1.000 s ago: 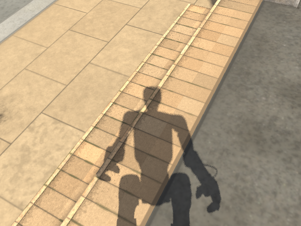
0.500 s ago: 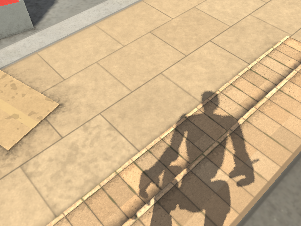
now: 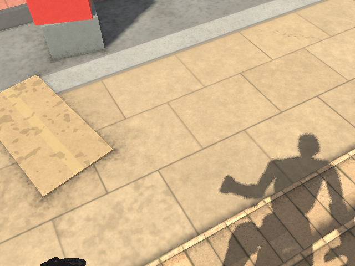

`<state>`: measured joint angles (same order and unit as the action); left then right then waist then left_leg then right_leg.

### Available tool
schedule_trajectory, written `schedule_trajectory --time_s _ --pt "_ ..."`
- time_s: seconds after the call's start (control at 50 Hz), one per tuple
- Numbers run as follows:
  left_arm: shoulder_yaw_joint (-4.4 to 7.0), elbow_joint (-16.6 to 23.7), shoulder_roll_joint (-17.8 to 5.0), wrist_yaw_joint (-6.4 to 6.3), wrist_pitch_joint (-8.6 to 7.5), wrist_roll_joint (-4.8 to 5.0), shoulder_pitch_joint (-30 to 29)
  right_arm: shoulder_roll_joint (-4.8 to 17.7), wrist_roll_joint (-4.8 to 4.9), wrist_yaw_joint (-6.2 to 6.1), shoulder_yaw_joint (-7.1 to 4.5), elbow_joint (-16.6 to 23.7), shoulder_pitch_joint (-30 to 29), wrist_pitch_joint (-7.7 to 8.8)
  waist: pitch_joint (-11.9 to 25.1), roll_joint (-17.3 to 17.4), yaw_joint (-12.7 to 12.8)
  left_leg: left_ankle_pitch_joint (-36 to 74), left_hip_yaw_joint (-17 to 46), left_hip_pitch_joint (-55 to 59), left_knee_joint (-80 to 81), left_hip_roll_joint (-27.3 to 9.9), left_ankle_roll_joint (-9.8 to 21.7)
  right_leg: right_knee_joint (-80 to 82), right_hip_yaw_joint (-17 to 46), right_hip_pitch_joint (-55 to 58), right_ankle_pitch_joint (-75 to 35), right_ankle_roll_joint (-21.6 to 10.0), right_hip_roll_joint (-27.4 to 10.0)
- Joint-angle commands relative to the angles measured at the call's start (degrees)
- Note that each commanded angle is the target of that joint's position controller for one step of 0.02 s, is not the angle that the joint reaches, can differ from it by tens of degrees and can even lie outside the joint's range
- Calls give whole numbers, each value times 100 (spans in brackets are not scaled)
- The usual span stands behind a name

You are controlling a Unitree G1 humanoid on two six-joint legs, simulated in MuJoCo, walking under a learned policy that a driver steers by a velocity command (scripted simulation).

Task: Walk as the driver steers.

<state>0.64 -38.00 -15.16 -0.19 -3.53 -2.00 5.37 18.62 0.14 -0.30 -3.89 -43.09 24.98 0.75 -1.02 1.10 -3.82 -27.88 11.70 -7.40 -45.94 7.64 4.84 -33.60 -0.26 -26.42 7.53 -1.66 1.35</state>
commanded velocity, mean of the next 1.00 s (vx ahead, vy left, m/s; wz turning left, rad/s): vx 0.49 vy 0.00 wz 0.29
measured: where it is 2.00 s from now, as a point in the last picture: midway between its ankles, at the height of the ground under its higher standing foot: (119, 240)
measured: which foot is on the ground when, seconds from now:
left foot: up 0.00-0.70, down 0.72-1.00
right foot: down 0.00-0.70, up 0.72-1.00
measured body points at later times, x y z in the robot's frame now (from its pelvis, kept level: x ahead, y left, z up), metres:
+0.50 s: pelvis +0.18 +0.03 -0.01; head +0.18 +0.03 +0.44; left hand +0.08 +0.30 -0.14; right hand +0.43 -0.18 -0.10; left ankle +0.20 +0.17 -0.67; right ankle +0.10 -0.11 -0.72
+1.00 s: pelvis +0.38 +0.23 -0.18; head +0.38 +0.25 +0.27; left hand +0.44 +0.51 -0.32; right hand +0.33 -0.04 -0.31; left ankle +0.32 +0.30 -0.90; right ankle +0.52 +0.11 -0.81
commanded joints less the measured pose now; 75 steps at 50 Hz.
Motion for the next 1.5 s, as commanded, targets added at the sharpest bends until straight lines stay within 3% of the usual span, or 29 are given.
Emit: schedule_trajectory --time_s 0.02,0.06,0.26,0.46,0.54,0.58,0.6,0.64,0.7,0.72,0.74,0.76,0.8,0.82,0.84,0.88,0.92,1.0,1.1,1.24,1.3,1.34,1.36,1.38,1.4,1.42,1.46,1.48,1.5 --pt "376 124 -1037 -65 64 107 1181 683 -182 -3 -102 623 37 39 719 -829 528 74 -257 -3028 -2635 -409 -33 1776 3976 2864 2339 -954 -2496" --pt "258 76 -588 -54 77 96 875 556 -151 73 -94 595 -277 -61 96 -497 409 652 -383 -2552 -2138 -746 -159 1950 2295 1844 1036 -734 -1883" --pt "374 -363 -889 -10 -66 68 1509 349 -167 240 -48 937 -1162 -394 241 -694 455 2264 -1068 -2740 -1924 -791 -257 1588 -73 1837 -1866 -777 -1606" --pt "437 -653 -1040 1 -115 -38 2674 323 -284 100 -213 1031 -2255 -385 -551 -857 1011 2442 -842 -4181 -1915 -553 -17 339 376 2313 -342 -766 -2230" --pt "528 -1023 -1152 -149 -208 -169 3176 413 -221 48 -318 1254 -3361 -154 -933 -836 1552 2364 550 -6344 -1310 -905 -69 -83 1391 3926 410 -699 -3144" --pt "459 -1002 -903 -199 -236 -140 2555 90 -69 313 -129 1191 -3366 -2 -909 -220 1249 4850 -306 -4042 838 -1015 -192 -224 184 2008 1654 -159 -2372" --pt "370 -994 -688 -193 -210 22 2214 -280 -26 556 -5 1049 -3147 2 -679 -164 1111 5891 -875 -2006 1397 -996 -262 -66 -441 561 2373 16 -1928" --pt "482 -924 -989 -217 -216 48 1710 -233 14 660 -22 490 -2039 -208 -622 -600 623 5864 -1154 -334 1009 -942 -456 -449 -615 -466 2494 -49 -1895" --pt "579 -1153 -1131 -296 94 139 1697 320 -268 193 -248 -886 822 -262 430 129 -761 5599 -1604 1692 2296 -834 -276 -4680 -1162 448 285 23 -1378" --pt "595 -1366 -860 -353 190 235 2022 652 -424 145 -302 -1021 879 -172 375 1290 -860 5223 -1094 2101 2527 -1189 -2 -7542 -898 -279 4138 0 -501" --pt "542 -1122 -286 -280 154 441 2631 1264 -349 199 -164 -857 939 11 1002 2070 -119 9811 -441 3371 -136 -2074 -8 -9507 462 -2256 5134 112 46" --pt "484 -928 -418 -254 93 331 2531 1407 -27 146 -278 -827 1262 24 1758 1953 -336 8906 394 3027 263 -2388 88 -9029 884 -2310 4451 67 -100" --pt "391 -1269 -210 -285 203 17 2446 522 -40 102 -25 -938 395 67 691 559 355 6466 858 1477 1010 -2378 316 -8508 377 -2872 3079 28 -246" --pt "302 -1203 -24 -234 294 22 2704 780 -5 59 -72 -912 212 93 1137 1160 565 4475 2276 1046 1728 -3000 917 -8684 165 -2883 2941 -22 -257" --pt "317 -1231 -286 -222 433 -200 2283 635 -60 117 -41 -831 64 261 711 814 469 2606 2908 -51 2033 -3089 1227 -7779 618 -2608 2431 -104 -662" --pt "385 -1134 -382 -236 483 -64 1262 272 -279 230 101 -1017 -168 472 -464 36 598 2417 2224 -1387 1888 -2712 1033 -6084 1257 -2711 1211 -279 -487" --pt "409 -1117 -390 -54 436 -61 871 272 -203 89 131 -1052 -293 547 -716 180 747 2028 1462 -2174 2418 -2203 873 -3753 1241 -1877 -41 103 -399" --pt "393 -1471 -237 24 548 -64 1073 253 -149 9 117 -1289 237 457 -134 445 686 4870 759 -919 2001 -2274 826 -3823 929 -1713 -690 -83 -114" --pt "394 -1003 -103 247 241 -33 -882 -96 -288 -205 211 -1529 1179 523 -499 330 -186 2829 300 707 1244 -1842 452 -2172 865 -3199 -2037 -259 -14" --pt "226 -522 127 508 204 128 -1747 -339 -246 -229 261 -1535 1118 483 -1071 260 -562 1593 -662 -374 518 -1565 279 475 -192 -1076 -3757 -44 -180" --pt "193 -920 90 440 184 120 -928 -469 -305 -293 269 -1613 1117 353 -815 -21 -339 1693 -955 -149 -786 -1441 203 1423 -277 20 -3922 -66 -340" --pt "361 -1518 -231 278 233 90 831 -159 -322 -290 150 -1563 836 257 19 -32 420 2723 -996 -208 -2698 -1393 275 2091 -97 1778 -3814 -242 -383" --pt "438 -1862 -473 239 212 -148 1720 -175 -141 -235 131 -1585 834 269 194 -566 868 1158 -1502 -1374 -4373 -929 137 2363 -454 3283 -4437 -312 -344" --pt "549 -1953 -862 250 224 -164 2125 -530 -71 -223 115 -1562 1124 194 709 -1000 682 -2703 -1834 -3469 -6689 -314 -103 821 367 5416 -7092 -656 -1254" --pt "554 -1750 -1079 307 206 39 2176 -369 236 -348 144 -1146 1320 115 1927 -858 655 -3063 -1386 -5025 -7638 -515 -254 -891 1642 7108 -9566 -1579 -2752" --pt "490 -1522 -780 241 262 258 1914 -64 37 -391 175 -862 708 75 2360 -165 858 -2163 -1213 -5335 -7150 -930 -255 -375 1800 6752 -7747 -1815 -2719" --pt "483 -1134 -583 -59 364 238 851 -271 -281 -276 258 -670 18 -6 1861 -97 569 -919 -1080 -5093 -7002 -1025 -333 984 2487 4237 -2343 -2252 -2540" --pt "351 -1098 -418 -128 313 229 677 -43 -425 -192 176 -545 -179 -38 1357 183 348 347 -861 -4545 -5770 -1164 -395 1305 2322 2816 -1813 -2005 -2337" --pt "301 -1102 -419 -123 297 131 608 -144 -344 -160 185 -429 -486 -146 653 166 237 794 -954 -3887 -4785 -1090 -508 1556 1981 1329 -2233 -1838 -1910"
Keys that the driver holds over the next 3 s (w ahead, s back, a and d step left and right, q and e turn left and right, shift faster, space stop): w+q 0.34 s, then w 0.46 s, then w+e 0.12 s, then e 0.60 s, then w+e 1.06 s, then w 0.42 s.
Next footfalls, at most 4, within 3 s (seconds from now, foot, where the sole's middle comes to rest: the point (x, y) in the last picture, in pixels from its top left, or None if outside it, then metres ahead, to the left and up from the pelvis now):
0.72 left None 0.36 0.31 -0.93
1.36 right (141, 238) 0.76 0.18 -1.11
1.90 left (99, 231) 0.81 0.39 -1.11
2.38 right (158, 199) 0.96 0.09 -1.11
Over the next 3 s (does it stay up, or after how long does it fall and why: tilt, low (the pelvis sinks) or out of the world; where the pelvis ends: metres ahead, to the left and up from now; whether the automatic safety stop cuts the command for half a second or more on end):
stays up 1.19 0.03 -0.34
